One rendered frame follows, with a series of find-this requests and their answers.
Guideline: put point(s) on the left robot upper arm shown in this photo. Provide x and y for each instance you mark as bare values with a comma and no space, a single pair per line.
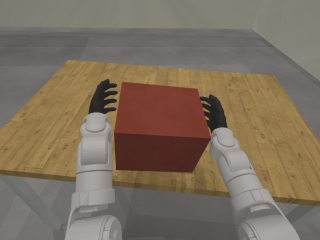
102,227

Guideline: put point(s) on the right robot upper arm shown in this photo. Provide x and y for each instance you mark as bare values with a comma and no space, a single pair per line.
270,227

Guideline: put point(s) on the right robot hand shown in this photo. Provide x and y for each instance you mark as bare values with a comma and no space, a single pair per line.
217,118

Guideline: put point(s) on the left robot hand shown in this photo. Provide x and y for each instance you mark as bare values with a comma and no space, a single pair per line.
98,103

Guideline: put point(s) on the carton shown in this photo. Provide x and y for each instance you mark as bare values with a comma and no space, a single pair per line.
159,128

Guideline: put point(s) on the robot right forearm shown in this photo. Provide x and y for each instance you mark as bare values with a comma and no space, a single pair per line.
248,197

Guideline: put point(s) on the robot left forearm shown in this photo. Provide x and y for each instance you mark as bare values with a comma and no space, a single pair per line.
94,166

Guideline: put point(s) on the table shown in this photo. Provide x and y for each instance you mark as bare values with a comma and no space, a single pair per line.
41,140

